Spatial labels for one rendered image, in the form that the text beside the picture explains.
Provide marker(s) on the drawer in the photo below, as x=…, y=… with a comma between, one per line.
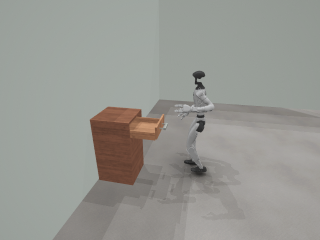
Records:
x=146, y=128

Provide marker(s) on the left robot shin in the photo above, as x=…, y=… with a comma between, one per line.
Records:
x=194, y=156

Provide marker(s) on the humanoid robot torso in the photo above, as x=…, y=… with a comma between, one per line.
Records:
x=199, y=103

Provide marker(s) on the robot right hand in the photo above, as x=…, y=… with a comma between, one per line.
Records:
x=185, y=114

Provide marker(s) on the cabinet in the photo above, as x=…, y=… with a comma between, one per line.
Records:
x=119, y=157

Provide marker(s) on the left robot forearm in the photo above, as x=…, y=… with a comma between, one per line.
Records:
x=202, y=109

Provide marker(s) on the handle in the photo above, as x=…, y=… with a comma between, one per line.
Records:
x=166, y=124

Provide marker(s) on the left robot upper arm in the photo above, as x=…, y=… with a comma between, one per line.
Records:
x=203, y=98

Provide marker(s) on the robot left hand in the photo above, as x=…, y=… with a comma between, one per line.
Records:
x=185, y=109

